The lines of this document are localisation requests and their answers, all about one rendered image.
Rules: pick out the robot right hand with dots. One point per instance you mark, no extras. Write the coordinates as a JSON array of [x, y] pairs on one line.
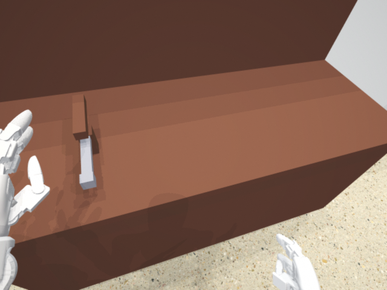
[[300, 272]]

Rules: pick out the robot left hand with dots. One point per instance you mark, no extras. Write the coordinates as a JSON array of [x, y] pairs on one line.
[[13, 140]]

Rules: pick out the counter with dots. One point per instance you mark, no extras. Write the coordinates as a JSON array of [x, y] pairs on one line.
[[209, 119]]

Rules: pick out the left robot forearm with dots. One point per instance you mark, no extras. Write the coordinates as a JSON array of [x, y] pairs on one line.
[[8, 263]]

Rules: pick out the tap lever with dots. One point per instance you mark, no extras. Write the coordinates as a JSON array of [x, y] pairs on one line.
[[87, 177]]

